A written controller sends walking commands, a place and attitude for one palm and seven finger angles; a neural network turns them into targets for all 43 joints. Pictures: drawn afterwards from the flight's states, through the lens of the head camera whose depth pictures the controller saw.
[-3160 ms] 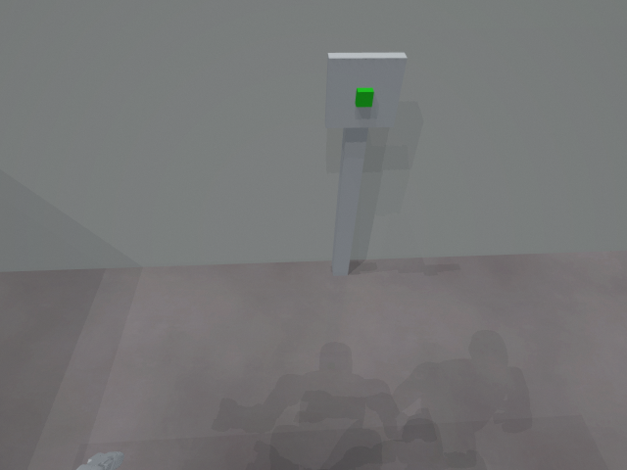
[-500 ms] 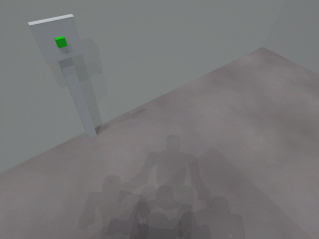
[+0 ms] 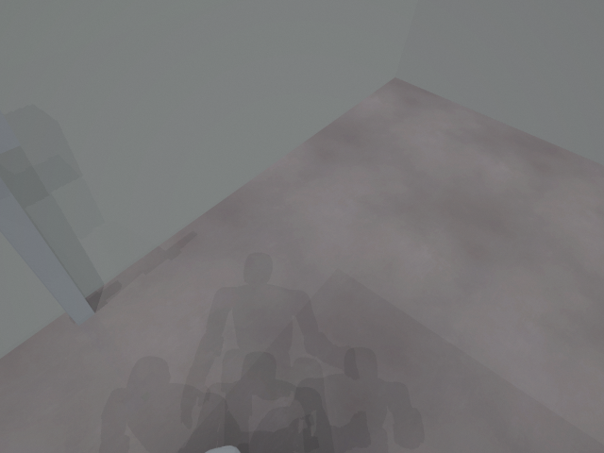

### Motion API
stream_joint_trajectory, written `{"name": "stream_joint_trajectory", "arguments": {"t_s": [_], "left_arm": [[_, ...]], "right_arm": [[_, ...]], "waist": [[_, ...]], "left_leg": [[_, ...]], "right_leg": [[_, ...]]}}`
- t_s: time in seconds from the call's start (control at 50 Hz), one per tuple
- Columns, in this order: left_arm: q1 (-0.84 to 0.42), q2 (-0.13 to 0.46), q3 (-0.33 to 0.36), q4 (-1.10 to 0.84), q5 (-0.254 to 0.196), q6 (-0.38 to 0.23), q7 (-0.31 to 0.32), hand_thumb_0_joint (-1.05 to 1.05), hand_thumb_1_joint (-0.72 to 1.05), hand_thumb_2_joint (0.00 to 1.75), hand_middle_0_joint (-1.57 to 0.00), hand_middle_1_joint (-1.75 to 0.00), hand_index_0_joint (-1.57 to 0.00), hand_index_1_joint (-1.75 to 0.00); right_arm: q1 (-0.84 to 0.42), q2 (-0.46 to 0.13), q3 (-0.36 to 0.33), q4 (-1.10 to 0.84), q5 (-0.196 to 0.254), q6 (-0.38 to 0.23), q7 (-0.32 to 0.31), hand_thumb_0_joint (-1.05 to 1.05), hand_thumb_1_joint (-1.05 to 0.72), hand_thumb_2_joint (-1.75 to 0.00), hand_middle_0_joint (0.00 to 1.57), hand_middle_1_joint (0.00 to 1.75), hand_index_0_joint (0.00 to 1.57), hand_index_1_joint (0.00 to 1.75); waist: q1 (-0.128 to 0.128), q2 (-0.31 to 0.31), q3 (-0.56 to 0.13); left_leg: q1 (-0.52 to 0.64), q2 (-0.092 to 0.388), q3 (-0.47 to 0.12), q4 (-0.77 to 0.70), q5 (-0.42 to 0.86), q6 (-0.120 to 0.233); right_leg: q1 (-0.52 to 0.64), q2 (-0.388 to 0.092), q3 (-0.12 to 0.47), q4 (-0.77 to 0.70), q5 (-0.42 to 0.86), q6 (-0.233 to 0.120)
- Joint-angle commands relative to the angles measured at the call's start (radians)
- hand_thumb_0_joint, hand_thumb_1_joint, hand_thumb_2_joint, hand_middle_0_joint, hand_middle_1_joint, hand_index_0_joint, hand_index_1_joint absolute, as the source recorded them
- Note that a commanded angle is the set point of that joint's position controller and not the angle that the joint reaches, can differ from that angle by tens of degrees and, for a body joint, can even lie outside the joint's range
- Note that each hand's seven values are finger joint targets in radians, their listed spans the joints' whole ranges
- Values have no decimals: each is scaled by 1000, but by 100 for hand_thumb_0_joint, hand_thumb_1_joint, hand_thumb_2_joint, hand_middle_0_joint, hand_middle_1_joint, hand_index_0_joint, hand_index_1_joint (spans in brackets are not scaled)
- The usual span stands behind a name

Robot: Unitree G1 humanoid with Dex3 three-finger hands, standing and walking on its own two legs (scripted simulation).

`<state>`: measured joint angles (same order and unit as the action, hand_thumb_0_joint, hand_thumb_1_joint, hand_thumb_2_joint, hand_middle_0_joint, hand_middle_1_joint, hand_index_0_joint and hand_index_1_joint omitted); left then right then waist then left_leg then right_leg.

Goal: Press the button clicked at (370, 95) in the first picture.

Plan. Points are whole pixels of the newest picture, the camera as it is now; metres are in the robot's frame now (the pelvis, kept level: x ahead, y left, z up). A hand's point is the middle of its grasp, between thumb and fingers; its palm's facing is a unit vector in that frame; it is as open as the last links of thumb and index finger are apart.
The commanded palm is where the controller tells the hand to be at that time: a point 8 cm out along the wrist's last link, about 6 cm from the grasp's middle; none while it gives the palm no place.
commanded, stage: walk to a spot facing it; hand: left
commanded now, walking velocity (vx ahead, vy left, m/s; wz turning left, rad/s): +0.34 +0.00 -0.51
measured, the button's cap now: out of the picture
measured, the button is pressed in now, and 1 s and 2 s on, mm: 0 0 0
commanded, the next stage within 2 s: turn to face it in 0.52 s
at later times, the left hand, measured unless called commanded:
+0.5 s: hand (266, 317) +0.37 +0.08 -0.15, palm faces -0.35 -0.92 -0.15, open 7.4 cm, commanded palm none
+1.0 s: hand (272, 297) +0.42 +0.07 -0.16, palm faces -0.15 -0.97 -0.17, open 7.3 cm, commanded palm none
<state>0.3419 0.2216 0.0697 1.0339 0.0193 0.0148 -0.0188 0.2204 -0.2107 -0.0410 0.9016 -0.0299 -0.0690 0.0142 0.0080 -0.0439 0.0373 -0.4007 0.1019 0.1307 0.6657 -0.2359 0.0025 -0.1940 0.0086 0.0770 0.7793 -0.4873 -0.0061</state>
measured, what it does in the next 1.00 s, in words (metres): walks ahead: right foot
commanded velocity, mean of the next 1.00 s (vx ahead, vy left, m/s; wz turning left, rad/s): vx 0.17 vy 0.00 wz -0.07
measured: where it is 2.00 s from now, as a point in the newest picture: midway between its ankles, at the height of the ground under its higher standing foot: (327, 432)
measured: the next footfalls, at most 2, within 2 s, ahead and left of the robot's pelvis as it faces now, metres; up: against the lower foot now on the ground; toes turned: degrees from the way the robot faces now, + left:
right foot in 0.52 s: +0.32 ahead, -0.18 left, +0.00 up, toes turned -26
left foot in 1.02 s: +0.44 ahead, -0.01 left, +0.00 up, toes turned -4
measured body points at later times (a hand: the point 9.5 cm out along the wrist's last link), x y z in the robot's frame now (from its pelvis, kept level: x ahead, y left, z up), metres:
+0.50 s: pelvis +0.18 -0.04 +0.00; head +0.23 -0.06 +0.45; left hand +0.39 +0.13 -0.14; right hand +0.00 -0.20 -0.14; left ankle +0.07 +0.11 -0.72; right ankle +0.28 -0.17 -0.70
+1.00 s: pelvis +0.33 -0.09 +0.01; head +0.34 -0.08 +0.46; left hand +0.43 +0.12 -0.15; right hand +0.36 -0.33 -0.13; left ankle +0.40 +0.00 -0.71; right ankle +0.29 -0.17 -0.72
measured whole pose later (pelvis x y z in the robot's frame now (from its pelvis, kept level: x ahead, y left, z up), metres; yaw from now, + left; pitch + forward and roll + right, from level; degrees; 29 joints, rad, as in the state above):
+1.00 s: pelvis +0.33 -0.09 +0.01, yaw -13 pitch -1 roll -2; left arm 0.23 0.17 0.05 1.01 0.02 -0.02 0.03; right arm 0.18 -0.15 -0.03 0.99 -0.02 0.03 0.01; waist 0.01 0.00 0.03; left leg -0.39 0.08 0.11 0.71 -0.31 -0.04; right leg -0.16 -0.01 -0.24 0.50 -0.32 -0.04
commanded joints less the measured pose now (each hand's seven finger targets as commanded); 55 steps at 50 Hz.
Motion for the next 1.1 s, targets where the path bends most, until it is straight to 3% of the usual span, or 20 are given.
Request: {"name": "stream_joint_trajectory", "arguments": {"t_s": [0.0,0.04,0.08,0.24,0.38,0.44,0.48,0.5,0.52,0.54,0.58,0.6,0.66,0.7,0.9,0.98,1.0,1.02,1.04,1.08], "left_arm": [[-136,74,30,-131,12,-43,-19,0,90,90,-20,-30,-20,-30],[-91,46,28,-100,17,-29,-31,0,90,90,-20,-30,-20,-30],[-56,22,27,-84,16,-12,-28,0,90,90,-20,-30,-20,-30],[-218,-13,23,-147,21,4,-37,0,90,90,-20,-30,-20,-30],[-392,-31,10,-192,12,-16,-41,0,90,90,-20,-30,-20,-30],[-279,2,19,-164,14,-29,-35,0,90,90,-20,-30,-20,-30],[-2,90,43,-83,18,-56,-25,0,90,90,-20,-30,-20,-30],[116,217,71,-59,15,-68,-9,0,90,90,-20,-30,-20,-30],[160,298,81,-47,-14,-64,5,0,90,90,-20,-30,-20,-30],[97,279,76,-71,-18,-55,13,0,90,90,-20,-30,-20,-30],[-74,169,44,-113,-15,-59,18,0,90,90,-20,-30,-20,-30],[-107,127,30,-114,-10,-68,22,0,90,90,-20,-30,-20,-30],[-132,75,9,-88,1,-89,33,0,90,90,-20,-30,-20,-30],[-121,38,-1,-75,-1,-90,35,0,90,90,-20,-30,-20,-30],[-63,93,5,-55,3,-50,50,0,90,90,-20,-30,-20,-30],[-52,115,22,-69,-3,-32,49,0,90,90,-20,-30,-20,-30],[-35,87,25,-91,-11,-27,45,0,90,90,-20,-30,-20,-30],[-59,53,10,-135,-14,-25,42,0,90,90,-20,-30,-20,-30],[-107,70,12,-147,-2,-12,50,0,90,90,-20,-30,-20,-30],[-148,65,24,-146,0,-12,43,0,90,90,-20,-30,-20,-30]], "right_arm": [[205,-178,-38,31,-4,-3,-39,0,-90,-90,20,30,20,30],[152,-104,-18,38,0,-20,-44,0,-90,-90,20,30,20,30],[166,-81,-17,58,7,-29,-48,0,-90,-90,20,30,20,30],[268,-58,-25,126,10,-31,-46,0,-90,-90,20,30,20,30],[322,-74,-28,157,-5,-13,-41,0,-90,-90,20,30,20,30],[288,-112,-44,138,-3,-9,-39,0,-90,-90,20,30,20,30],[248,-134,-46,113,11,-4,-28,0,-90,-90,20,30,20,30],[275,-67,-31,77,29,-5,-17,0,-90,-90,20,30,20,30],[201,-36,-24,30,30,-2,-28,0,-90,-90,20,30,20,30],[171,-60,-33,29,27,-4,-34,0,-90,-90,20,30,20,30],[141,-52,-34,50,11,11,-35,0,-90,-90,20,30,20,30],[142,-38,-29,66,3,25,-36,0,-90,-90,20,30,20,30],[254,7,-13,131,-1,55,-35,0,-90,-90,20,30,20,30],[237,18,-10,134,1,66,-35,0,-90,-90,20,30,20,30],[-48,-15,-9,40,13,79,-11,0,-90,-90,20,30,20,30],[39,-57,-23,40,5,80,-7,0,-90,-90,20,30,20,30],[106,-133,-40,38,-3,72,-10,0,-90,-90,20,30,20,30],[144,-206,-55,38,2,76,-13,0,-90,-90,20,30,20,30],[166,-201,-55,56,6,77,-26,0,-90,-90,20,30,20,30],[67,-168,-51,21,7,73,-34,0,-90,-90,20,30,20,30]], "waist": [[-78,238,48],[-26,186,52],[-8,187,22],[-32,122,77],[-82,162,122],[-18,188,33],[120,110,-164],[149,-93,-313],[141,-151,-327],[118,-88,-291],[34,-9,-116],[3,30,-72],[-69,-7,-127],[-69,-38,-120],[16,-69,6],[-28,14,-53],[-51,199,-121],[-58,382,-110],[-80,266,-151],[-49,184,-96]], "left_leg": [[241,350,-512,-543,-514,63],[203,276,-278,-512,-234,13],[222,244,-138,-491,-64,13],[379,271,18,-505,82,90],[409,279,150,-429,307,85],[455,283,216,-213,699,66],[279,239,241,201,704,-1],[-78,109,205,514,-54,-53],[-284,6,57,807,-395,-71],[-263,52,-80,811,-276,-50],[-232,112,-107,745,-122,-52],[-177,111,-103,686,-92,-53],[-96,80,-93,559,-57,-59],[-93,61,-93,475,-33,-64],[-52,8,-52,104,-95,-45],[175,-21,-37,-147,88,-11],[311,141,-265,-227,397,77],[379,326,-488,-288,728,214],[369,327,-528,-306,607,246],[276,247,-450,-329,362,205]], "right_leg": [[-497,-61,-30,527,103,-36],[-443,-88,-48,497,221,-14],[-430,-91,-59,485,272,3],[-604,-143,-119,290,362,36],[-463,-93,-209,-42,322,-13],[-279,-17,-267,-121,230,-63],[194,13,-265,-236,334,-102],[537,-274,142,-269,433,-196],[553,-461,493,-366,735,-282],[408,-432,392,-410,646,-256],[125,-363,256,-473,489,-211],[9,-318,167,-485,582,-186],[-43,-246,-21,-462,806,-159],[-42,-229,-75,-461,840,-148],[44,-343,-101,-451,677,-150],[6,-303,-208,-189,652,-63],[-134,-205,-268,12,436,10],[-317,-88,-265,260,-143,66],[-365,-82,-138,385,-174,60],[-406,-114,-80,425,-28,63]]}}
